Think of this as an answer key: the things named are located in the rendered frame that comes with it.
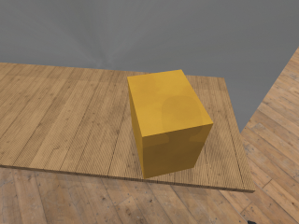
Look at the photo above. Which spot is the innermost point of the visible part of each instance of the carton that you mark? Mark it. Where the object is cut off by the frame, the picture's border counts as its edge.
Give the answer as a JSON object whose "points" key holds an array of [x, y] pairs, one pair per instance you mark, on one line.
{"points": [[169, 122]]}

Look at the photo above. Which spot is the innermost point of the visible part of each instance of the table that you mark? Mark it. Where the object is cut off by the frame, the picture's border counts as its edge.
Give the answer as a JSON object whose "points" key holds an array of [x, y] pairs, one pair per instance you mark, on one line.
{"points": [[77, 121]]}

